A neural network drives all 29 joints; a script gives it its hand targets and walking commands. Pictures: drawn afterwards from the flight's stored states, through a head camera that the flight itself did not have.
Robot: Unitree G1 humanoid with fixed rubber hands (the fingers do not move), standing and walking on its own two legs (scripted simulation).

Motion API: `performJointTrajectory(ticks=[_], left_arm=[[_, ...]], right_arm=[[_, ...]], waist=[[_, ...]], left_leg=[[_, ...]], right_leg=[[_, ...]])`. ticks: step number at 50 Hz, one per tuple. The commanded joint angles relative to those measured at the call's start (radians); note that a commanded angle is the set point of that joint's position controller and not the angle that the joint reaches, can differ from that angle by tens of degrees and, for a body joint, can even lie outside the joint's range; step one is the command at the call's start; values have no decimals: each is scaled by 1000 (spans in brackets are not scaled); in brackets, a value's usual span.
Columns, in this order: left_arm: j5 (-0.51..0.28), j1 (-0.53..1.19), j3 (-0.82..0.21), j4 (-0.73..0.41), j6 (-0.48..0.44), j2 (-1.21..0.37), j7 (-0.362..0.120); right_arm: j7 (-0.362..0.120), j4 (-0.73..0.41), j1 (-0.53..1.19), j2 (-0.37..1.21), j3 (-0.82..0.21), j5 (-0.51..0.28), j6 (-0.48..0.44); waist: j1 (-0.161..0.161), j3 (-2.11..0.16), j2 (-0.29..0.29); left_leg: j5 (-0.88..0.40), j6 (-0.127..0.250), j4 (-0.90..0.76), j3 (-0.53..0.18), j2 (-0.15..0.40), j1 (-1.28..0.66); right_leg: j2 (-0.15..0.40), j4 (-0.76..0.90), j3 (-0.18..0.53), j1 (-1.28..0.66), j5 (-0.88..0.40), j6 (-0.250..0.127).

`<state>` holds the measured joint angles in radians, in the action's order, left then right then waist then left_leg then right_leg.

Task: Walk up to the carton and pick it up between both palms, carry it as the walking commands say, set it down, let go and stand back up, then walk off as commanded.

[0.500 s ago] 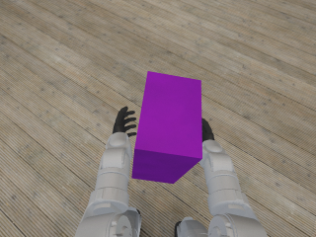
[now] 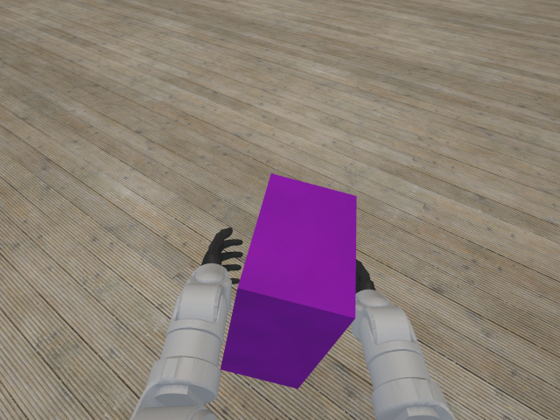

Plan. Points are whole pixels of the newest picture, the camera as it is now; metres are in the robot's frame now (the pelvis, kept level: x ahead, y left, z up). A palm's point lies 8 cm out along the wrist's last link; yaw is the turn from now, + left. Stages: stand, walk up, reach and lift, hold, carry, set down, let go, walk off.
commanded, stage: reach and lift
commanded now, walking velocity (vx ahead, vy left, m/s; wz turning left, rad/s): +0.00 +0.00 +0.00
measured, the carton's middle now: (285, 286) +0.34 +0.02 -0.03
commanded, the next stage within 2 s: hold in 1.34 s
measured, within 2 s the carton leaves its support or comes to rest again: neither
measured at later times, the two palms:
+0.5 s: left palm (214, 281) +0.30 +0.13 +0.04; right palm (370, 301) +0.29 -0.11 +0.02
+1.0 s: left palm (215, 268) +0.31 +0.13 +0.05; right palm (369, 301) +0.29 -0.10 +0.02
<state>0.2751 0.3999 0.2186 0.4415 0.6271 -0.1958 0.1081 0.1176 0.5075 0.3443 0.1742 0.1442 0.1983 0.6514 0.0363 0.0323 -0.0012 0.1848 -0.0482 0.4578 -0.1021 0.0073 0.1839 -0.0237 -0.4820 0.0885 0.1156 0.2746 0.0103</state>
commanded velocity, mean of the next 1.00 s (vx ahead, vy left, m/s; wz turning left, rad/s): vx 0.00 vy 0.00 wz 0.00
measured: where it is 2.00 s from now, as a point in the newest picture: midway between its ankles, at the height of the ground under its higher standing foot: outside the picture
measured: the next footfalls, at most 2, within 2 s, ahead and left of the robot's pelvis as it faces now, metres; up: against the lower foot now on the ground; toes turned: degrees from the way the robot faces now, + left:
none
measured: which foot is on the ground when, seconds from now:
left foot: down 0.00-1.00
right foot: down 0.00-1.00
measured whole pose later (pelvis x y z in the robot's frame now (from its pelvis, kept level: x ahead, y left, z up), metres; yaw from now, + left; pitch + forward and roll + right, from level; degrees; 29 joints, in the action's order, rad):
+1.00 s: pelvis -0.01 +0.03 +0.00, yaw +0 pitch -8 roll +0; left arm 0.27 0.44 0.22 0.43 0.71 -0.21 0.14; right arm 0.06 0.51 0.41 0.13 0.14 0.21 0.75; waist -0.04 0.05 -0.01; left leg 0.19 -0.02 0.48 -0.09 -0.03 0.16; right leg 0.01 -0.48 0.10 0.08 0.27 0.04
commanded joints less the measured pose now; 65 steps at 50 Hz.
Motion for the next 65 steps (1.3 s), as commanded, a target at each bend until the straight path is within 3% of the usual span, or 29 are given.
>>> performJointTrajectory(ticks=[1,3,5,10,16,19,24,25,26,30,32,35,38,43,44,48,49,50,51,54,55,57,65], left_arm=[[-261,437,-542,-13,19,-1175,-236],[-266,459,-549,-9,31,-1180,-237],[-252,478,-519,27,39,-1168,-237],[-234,538,-475,100,43,-1173,-237],[-242,703,-455,113,23,-1183,-228],[-237,764,-441,129,17,-1189,-222],[-231,780,-462,116,14,-1223,-205],[-234,782,-472,107,15,-1229,-199],[-232,780,-472,101,16,-1228,-196],[-233,721,-487,80,27,-1237,-184],[-249,677,-526,39,35,-1257,-175],[-255,585,-545,17,50,-1260,-171],[-247,521,-531,30,67,-1253,-173],[-237,457,-504,49,79,-1263,-179],[-249,464,-517,33,77,-1264,-180],[-259,449,-527,-9,74,-1262,-185],[-258,432,-522,-20,72,-1246,-186],[-277,451,-541,-45,70,-1248,-189],[-276,440,-532,-37,68,-1234,-193],[-266,436,-517,-26,66,-1210,-207],[-250,409,-503,-19,67,-1197,-212],[-260,415,-508,-24,63,-1186,-224],[-261,467,-483,22,60,-1144,-261]], right_arm=[[-230,-316,882,1035,-514,-256,-96],[-232,-298,886,1034,-505,-256,-84],[-233,-268,907,1020,-482,-249,-75],[-239,-218,984,1036,-468,-244,-68],[-239,-132,1058,1046,-410,-227,-77],[-238,-101,1105,1049,-381,-222,-87],[-248,-92,1121,1052,-369,-229,-102],[-249,-84,1100,1053,-366,-225,-100],[-250,-85,1099,1050,-365,-229,-100],[-260,-114,1066,1041,-383,-238,-96],[-265,-130,1013,1029,-396,-242,-89],[-272,-182,956,1010,-423,-254,-75],[-274,-210,921,977,-414,-241,-61],[-286,-268,932,947,-425,-238,-54],[-287,-271,914,953,-425,-238,-51],[-285,-309,899,981,-459,-250,-42],[-285,-316,887,998,-482,-258,-40],[-283,-328,884,1005,-488,-262,-39],[-281,-339,892,1003,-504,-269,-40],[-273,-341,886,1030,-522,-269,-36],[-270,-353,883,1045,-531,-270,-35],[-266,-366,880,1061,-551,-281,-37],[-243,-305,879,1097,-522,-271,-35]], waist=[[-23,-360,33],[-34,-354,11],[-23,-312,1],[-19,-301,14],[-66,-306,25],[-74,-314,29],[-76,-393,-8],[-91,-416,-3],[-82,-422,-18],[-80,-473,-30],[-94,-497,-42],[-89,-490,-40],[-103,-406,-47],[-82,-339,-51],[-98,-340,-40],[-85,-374,-26],[-69,-378,-9],[-86,-383,6],[-69,-383,20],[-47,-377,42],[-25,-375,44],[-24,-382,48],[-28,-304,49]], left_leg=[[-278,21,6,15,-116,-335],[-234,18,2,18,-117,-323],[-175,22,-5,26,-120,-288],[-62,28,-10,34,-124,-263],[36,31,-4,38,-118,-225],[74,28,-3,40,-114,-218],[27,14,-3,28,-109,-250],[10,10,2,22,-106,-275],[9,7,-1,21,-108,-271],[-79,-1,2,14,-105,-321],[-164,-11,11,-3,-101,-365],[-280,-14,11,-16,-94,-398],[-272,-14,-2,-27,-90,-394],[-261,-16,-15,-41,-88,-396],[-264,-16,-16,-44,-87,-402],[-294,-7,-6,-42,-97,-416],[-318,-3,-5,-39,-100,-417],[-320,1,-2,-39,-99,-430],[-314,7,0,-39,-102,-415],[-256,21,-3,-23,-112,-379],[-252,26,-3,-17,-117,-376],[-250,34,0,-10,-119,-369],[-85,54,-2,22,-125,-306]], right_leg=[[-68,107,-11,81,-208,12],[-65,111,-13,87,-170,6],[-58,119,-11,96,-122,3],[-51,127,-17,126,-15,3],[-47,127,-21,153,59,3],[-50,124,-25,162,87,-2],[-64,105,-38,145,29,-8],[-68,101,-41,147,12,-9],[-70,101,-44,141,10,-12],[-79,93,-43,136,-67,-12],[-85,88,-45,133,-120,-17],[-90,87,-39,127,-185,-15],[-86,95,-35,147,-157,-17],[-84,98,-27,163,-119,-24],[-83,99,-27,158,-127,-24],[-80,96,-22,129,-159,-21],[-79,96,-18,118,-186,-15],[-76,99,-15,126,-187,-14],[-74,98,-15,119,-192,-11],[-68,100,-11,104,-181,-3],[-64,101,-6,94,-184,-2],[-59,101,-2,95,-201,6],[-36,126,9,138,-37,10]])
